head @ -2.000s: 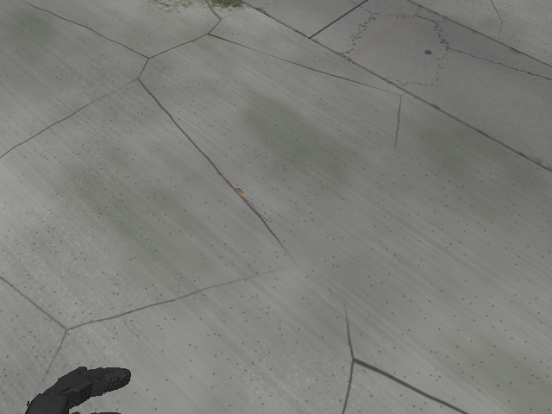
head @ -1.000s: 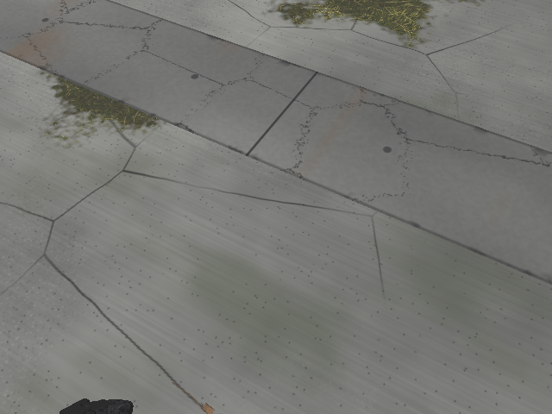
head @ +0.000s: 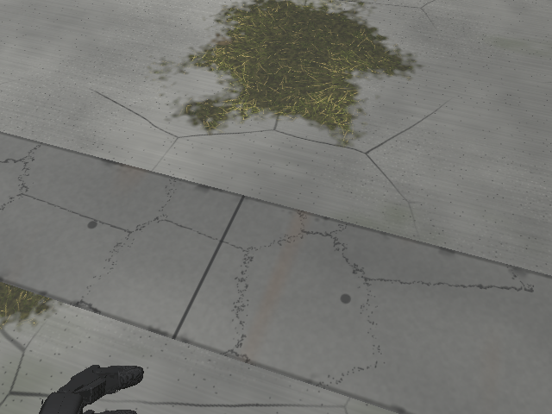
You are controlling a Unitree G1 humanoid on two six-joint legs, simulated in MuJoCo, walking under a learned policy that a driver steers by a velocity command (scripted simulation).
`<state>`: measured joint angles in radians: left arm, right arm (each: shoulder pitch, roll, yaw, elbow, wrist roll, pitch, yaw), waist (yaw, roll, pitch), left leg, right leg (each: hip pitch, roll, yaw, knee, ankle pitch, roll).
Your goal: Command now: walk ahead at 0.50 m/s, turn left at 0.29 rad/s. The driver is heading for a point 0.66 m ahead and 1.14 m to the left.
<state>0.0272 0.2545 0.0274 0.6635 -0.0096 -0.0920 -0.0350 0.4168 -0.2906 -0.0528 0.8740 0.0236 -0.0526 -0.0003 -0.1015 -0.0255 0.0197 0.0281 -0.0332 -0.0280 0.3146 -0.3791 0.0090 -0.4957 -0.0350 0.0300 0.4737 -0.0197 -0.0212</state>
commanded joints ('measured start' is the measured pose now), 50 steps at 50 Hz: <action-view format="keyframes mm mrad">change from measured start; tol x32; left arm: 1 320 227 87 11 19 -19 19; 50 53 178 74 10 4 -43 12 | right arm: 1 -59 -112 -16 -78 -18 -5 -7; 22 -387 -43 -15 -267 -3 24 52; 27 30 -215 -111 -184 2 43 31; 50 -73 -128 -61 -204 -2 17 -23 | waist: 1 230 42 -229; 50 122 156 -55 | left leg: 1 -245 149 -91 401 485 86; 3 -740 14 -104 920 -208 6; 17 -675 160 -10 470 407 -11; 26 -312 -12 154 261 219 133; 29 366 370 -813 -13 -49 416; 37 -224 193 -288 -98 458 290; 50 -188 137 -377 161 306 150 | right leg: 1 551 -114 96 25 -4 -95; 3 889 -390 671 -128 -299 -263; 10 337 -239 97 -330 -42 -174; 21 515 -257 -179 -324 91 -130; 26 533 -222 -273 137 639 -57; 29 -260 58 34 914 -592 50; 42 -31 4 21 143 90 93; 50 222 32 32 -38 -43 6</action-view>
